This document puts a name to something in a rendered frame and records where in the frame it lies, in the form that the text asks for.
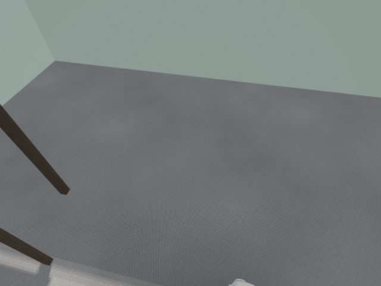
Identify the chair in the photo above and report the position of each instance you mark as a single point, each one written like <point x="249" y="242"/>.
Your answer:
<point x="19" y="245"/>

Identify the table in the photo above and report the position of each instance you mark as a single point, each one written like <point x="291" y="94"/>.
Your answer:
<point x="22" y="141"/>

